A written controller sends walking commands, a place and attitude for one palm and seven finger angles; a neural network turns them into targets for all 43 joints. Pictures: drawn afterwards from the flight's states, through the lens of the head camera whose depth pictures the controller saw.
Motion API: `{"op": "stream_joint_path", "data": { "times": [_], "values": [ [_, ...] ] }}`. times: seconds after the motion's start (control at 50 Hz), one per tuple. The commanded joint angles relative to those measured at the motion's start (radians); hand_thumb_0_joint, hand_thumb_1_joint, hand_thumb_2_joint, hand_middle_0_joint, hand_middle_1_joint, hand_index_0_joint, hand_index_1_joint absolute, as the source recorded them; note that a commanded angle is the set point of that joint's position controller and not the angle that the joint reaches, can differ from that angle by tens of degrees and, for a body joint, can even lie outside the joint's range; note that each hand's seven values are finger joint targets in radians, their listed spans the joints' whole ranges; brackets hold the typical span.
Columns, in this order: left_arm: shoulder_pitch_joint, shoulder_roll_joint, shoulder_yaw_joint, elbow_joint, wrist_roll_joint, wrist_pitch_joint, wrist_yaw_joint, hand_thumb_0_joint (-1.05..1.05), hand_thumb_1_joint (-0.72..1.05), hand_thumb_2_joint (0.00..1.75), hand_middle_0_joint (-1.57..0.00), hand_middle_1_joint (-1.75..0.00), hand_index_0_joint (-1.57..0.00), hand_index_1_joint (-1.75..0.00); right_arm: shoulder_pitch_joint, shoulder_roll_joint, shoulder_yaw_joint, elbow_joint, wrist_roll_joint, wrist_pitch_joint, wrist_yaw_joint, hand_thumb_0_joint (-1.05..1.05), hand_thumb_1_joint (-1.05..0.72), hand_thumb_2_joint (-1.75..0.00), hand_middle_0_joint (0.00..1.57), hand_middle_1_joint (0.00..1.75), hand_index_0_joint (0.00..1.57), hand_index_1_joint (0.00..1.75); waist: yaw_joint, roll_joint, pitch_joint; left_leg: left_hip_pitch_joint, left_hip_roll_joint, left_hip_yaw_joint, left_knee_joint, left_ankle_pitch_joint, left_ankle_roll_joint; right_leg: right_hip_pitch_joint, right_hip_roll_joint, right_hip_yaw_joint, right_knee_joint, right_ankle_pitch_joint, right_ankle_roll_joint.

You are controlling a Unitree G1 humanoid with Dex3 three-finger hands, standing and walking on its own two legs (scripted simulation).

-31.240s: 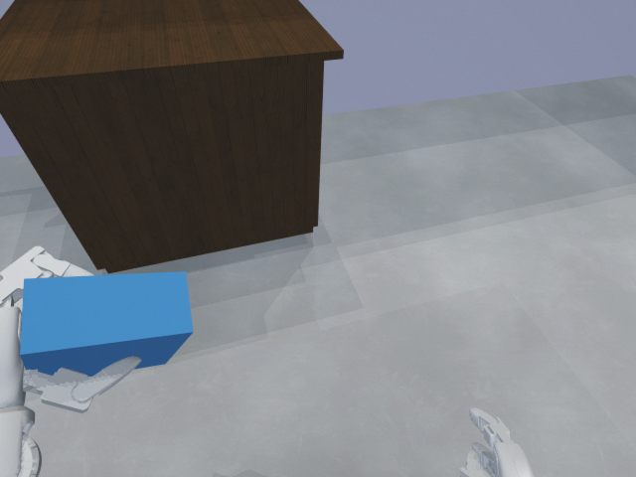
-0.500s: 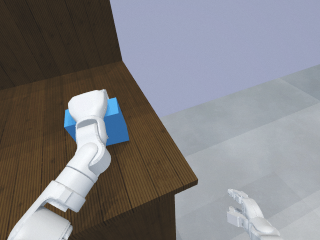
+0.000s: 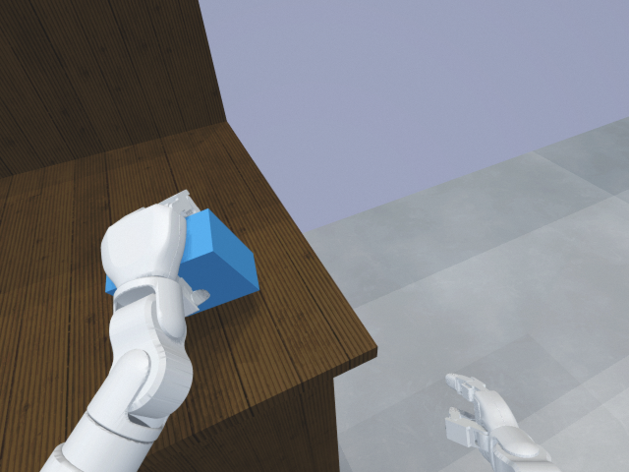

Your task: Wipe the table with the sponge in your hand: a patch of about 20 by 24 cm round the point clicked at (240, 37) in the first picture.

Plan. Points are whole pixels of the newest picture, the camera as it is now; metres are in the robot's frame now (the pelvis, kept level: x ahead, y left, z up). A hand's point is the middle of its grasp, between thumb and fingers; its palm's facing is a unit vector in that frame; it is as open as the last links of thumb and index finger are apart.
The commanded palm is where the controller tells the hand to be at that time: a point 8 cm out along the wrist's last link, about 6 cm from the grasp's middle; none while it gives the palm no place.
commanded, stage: wipe back along the third lane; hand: left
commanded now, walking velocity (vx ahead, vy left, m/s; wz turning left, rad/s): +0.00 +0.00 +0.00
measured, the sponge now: (197, 276) +0.31 +0.20 +0.12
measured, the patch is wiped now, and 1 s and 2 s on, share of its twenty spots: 0.95 0.95 0.95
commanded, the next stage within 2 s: slide back across to the middle lane in 0.44 s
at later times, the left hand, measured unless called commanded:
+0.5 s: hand (206, 290) +0.26 +0.16 +0.16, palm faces +0.32 -0.20 -0.93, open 9.9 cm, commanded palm +0.20 +0.15 +0.18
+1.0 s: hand (189, 302) +0.23 +0.16 +0.17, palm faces +0.30 -0.27 -0.91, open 9.9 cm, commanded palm +0.18 +0.19 +0.22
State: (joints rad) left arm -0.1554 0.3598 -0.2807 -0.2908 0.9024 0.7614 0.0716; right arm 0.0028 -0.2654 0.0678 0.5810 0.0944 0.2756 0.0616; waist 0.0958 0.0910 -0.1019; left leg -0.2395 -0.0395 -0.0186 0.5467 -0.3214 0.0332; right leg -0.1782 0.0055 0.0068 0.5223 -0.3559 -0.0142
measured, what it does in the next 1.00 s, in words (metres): shifts its weight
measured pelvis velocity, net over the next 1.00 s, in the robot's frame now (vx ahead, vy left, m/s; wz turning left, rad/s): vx -0.02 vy -0.07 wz -0.05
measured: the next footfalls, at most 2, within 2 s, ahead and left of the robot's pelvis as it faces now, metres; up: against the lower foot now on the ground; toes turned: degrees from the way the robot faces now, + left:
none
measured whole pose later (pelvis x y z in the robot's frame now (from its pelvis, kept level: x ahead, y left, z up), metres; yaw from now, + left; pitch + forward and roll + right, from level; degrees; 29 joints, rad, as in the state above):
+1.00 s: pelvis -0.02 -0.07 +0.00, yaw -3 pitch -2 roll +2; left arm 0.12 0.47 -0.06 -0.48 0.70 0.70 0.03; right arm 0.03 -0.29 0.06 0.57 0.08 0.22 -0.04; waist 0.08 0.11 -0.08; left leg -0.18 0.03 -0.02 0.52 -0.29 -0.02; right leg -0.17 0.08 0.03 0.57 -0.36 -0.10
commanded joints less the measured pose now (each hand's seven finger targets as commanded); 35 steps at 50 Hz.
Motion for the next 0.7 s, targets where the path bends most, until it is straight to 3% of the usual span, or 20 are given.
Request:
{"op": "stream_joint_path", "data": {
  "times": [0.0,0.22,0.24,0.3,0.34,0.42,0.44,0.46,0.5,0.58,0.64,0.66,0.68],
  "values": [
    [-0.055,-0.057,-0.051,-0.094,-0.102,0.002,-0.049,0.00,0.10,1.30,-1.20,-1.60,-1.20,-1.60,-0.231,-0.084,-0.042,-0.187,0.006,-0.046,-0.009,0.00,-0.90,-0.90,0.20,0.30,0.20,0.30,-0.028,-0.123,-0.110,0.069,0.062,-0.024,-0.063,0.419,0.003,0.031,0.040,-0.055,-0.005,0.422,-0.062],
    [-0.016,-0.014,-0.006,-0.067,-0.116,-0.004,-0.027,0.00,0.10,1.30,-1.20,-1.60,-1.20,-1.60,-0.243,-0.084,-0.036,-0.188,0.009,-0.060,-0.042,0.00,-0.90,-0.90,0.20,0.30,0.20,0.30,-0.023,-0.139,-0.053,0.024,0.042,0.004,-0.082,0.259,0.010,0.027,0.033,-0.012,-0.053,0.307,-0.044],
    [-0.040,-0.018,-0.012,-0.068,-0.117,-0.007,-0.029,0.00,0.10,1.30,-1.20,-1.60,-1.20,-1.60,-0.240,-0.082,-0.036,-0.190,0.014,-0.062,-0.043,0.00,-0.90,-0.90,0.20,0.30,0.20,0.30,-0.032,-0.140,-0.057,0.022,0.044,0.007,-0.086,0.251,0.010,0.027,0.031,-0.011,-0.055,0.290,-0.044],
    [-0.036,0.022,0.023,-0.014,-0.115,-0.011,-0.025,0.00,0.10,1.30,-1.20,-1.60,-1.20,-1.60,-0.243,-0.087,-0.033,-0.179,0.010,-0.075,-0.057,0.00,-0.90,-0.90,0.20,0.30,0.20,0.30,-0.026,-0.156,-0.024,0.012,0.035,0.014,-0.088,0.197,0.011,0.010,0.030,0.013,-0.084,0.232,-0.035],
    [-0.027,0.019,0.023,-0.036,-0.109,-0.017,-0.028,0.00,0.10,1.30,-1.20,-1.60,-1.20,-1.60,-0.238,-0.087,-0.038,-0.182,0.011,-0.084,-0.056,0.00,-0.90,-0.90,0.20,0.30,0.20,0.30,-0.022,-0.150,-0.055,0.021,0.032,0.020,-0.085,0.210,0.012,0.028,0.028,0.022,-0.080,0.245,-0.035],
    [0.092,-0.009,-0.003,-0.077,-0.122,-0.024,-0.040,0.00,0.10,1.30,-1.20,-1.60,-1.20,-1.60,-0.255,-0.081,-0.041,-0.192,0.009,-0.093,-0.040,0.00,-0.90,-0.90,0.20,0.30,0.20,0.30,-0.012,-0.164,-0.051,0.016,0.025,0.028,-0.066,0.247,0.016,0.053,0.021,0.033,-0.076,0.333,-0.024],
    [0.107,0.019,0.026,-0.084,-0.118,-0.025,-0.040,0.00,0.10,1.30,-1.20,-1.60,-1.20,-1.60,-0.246,-0.086,-0.045,-0.187,0.010,-0.092,-0.037,0.00,-0.90,-0.90,0.20,0.30,0.20,0.30,-0.011,-0.162,-0.064,0.016,0.027,0.028,-0.069,0.251,0.015,0.061,0.023,0.040,-0.072,0.336,-0.027],
    [0.123,-0.009,0.000,-0.091,-0.124,-0.028,-0.042,0.00,0.10,1.30,-1.20,-1.60,-1.20,-1.60,-0.256,-0.080,-0.042,-0.194,0.011,-0.093,-0.035,0.00,-0.90,-0.90,0.20,0.30,0.20,0.30,-0.012,-0.182,-0.042,0.010,0.026,0.030,-0.068,0.248,0.016,0.057,0.021,0.039,-0.075,0.338,-0.022],
    [0.149,-0.006,0.003,-0.112,-0.133,-0.038,-0.042,0.00,0.10,1.30,-1.20,-1.60,-1.20,-1.60,-0.252,-0.080,-0.044,-0.196,0.010,-0.099,-0.035,0.00,-0.90,-0.90,0.20,0.30,0.20,0.30,-0.015,-0.203,-0.018,0.008,0.023,0.034,-0.061,0.240,0.020,0.047,0.019,0.053,-0.084,0.351,-0.014],
    [0.094,0.093,0.105,-0.121,-0.130,-0.049,-0.030,0.00,0.10,1.30,-1.20,-1.60,-1.20,-1.60,-0.244,-0.088,-0.044,-0.186,0.003,-0.103,-0.059,0.00,-0.90,-0.90,0.20,0.30,0.20,0.30,-0.011,-0.200,-0.008,0.011,0.019,0.035,-0.061,0.221,0.019,0.043,0.018,0.086,-0.093,0.329,-0.013],
    [0.102,0.165,0.178,-0.154,-0.127,-0.049,-0.028,0.00,0.10,1.30,-1.20,-1.60,-1.20,-1.60,-0.234,-0.091,-0.046,-0.181,-0.003,-0.105,-0.071,0.00,-0.90,-0.90,0.20,0.30,0.20,0.30,-0.002,-0.167,-0.051,0.026,0.014,0.030,-0.049,0.257,0.015,0.077,0.011,0.117,-0.076,0.425,-0.015],
    [0.114,0.144,0.164,-0.168,-0.133,-0.049,-0.028,0.00,0.10,1.30,-1.20,-1.60,-1.20,-1.60,-0.242,-0.085,-0.042,-0.190,-0.001,-0.108,-0.071,0.00,-0.90,-0.90,0.20,0.30,0.20,0.30,-0.001,-0.155,-0.053,0.023,0.014,0.031,-0.051,0.270,0.015,0.085,0.012,0.101,-0.063,0.447,-0.014],
    [0.151,0.169,0.196,-0.171,-0.139,-0.050,-0.028,0.00,0.10,1.30,-1.20,-1.60,-1.20,-1.60,-0.234,-0.085,-0.044,-0.188,-0.004,-0.109,-0.073,0.00,-0.90,-0.90,0.20,0.30,0.20,0.30,0.007,-0.168,-0.060,0.020,0.013,0.027,-0.046,0.280,0.014,0.097,0.009,0.108,-0.058,0.487,-0.010]
  ]
}}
